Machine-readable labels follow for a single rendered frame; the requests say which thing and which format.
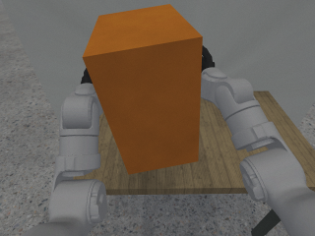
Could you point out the table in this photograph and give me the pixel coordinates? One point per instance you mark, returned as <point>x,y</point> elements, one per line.
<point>217,170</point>

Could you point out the left robot upper arm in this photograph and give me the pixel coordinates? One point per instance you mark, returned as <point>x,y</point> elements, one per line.
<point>76,206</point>

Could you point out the robot right hand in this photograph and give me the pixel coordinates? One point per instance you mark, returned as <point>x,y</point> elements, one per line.
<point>207,59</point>

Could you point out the right robot upper arm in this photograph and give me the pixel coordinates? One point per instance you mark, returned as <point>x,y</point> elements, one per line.
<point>273,177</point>

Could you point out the robot left hand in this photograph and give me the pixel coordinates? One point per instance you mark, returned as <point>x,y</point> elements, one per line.
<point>86,79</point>

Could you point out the carton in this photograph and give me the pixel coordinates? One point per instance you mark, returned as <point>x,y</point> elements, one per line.
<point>146,68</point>

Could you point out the robot right forearm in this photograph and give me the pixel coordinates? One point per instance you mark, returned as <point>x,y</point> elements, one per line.
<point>247,122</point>

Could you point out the robot left forearm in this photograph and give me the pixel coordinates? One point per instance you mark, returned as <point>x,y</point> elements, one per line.
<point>78,131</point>

